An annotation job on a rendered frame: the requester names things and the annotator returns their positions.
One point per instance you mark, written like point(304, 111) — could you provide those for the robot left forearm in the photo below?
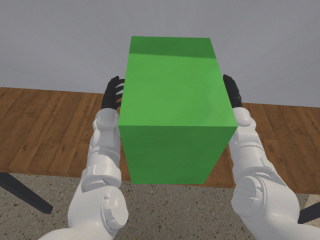
point(103, 160)

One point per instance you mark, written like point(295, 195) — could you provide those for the right robot upper arm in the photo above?
point(270, 211)

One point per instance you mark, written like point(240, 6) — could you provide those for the carton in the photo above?
point(176, 117)

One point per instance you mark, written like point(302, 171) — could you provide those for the robot right hand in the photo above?
point(232, 91)

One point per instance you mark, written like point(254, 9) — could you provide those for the table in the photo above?
point(48, 132)

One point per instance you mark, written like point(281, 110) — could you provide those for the robot right forearm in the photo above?
point(247, 152)

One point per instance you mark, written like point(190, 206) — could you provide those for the robot left hand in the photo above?
point(110, 97)

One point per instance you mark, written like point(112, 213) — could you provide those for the left robot upper arm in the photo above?
point(93, 215)

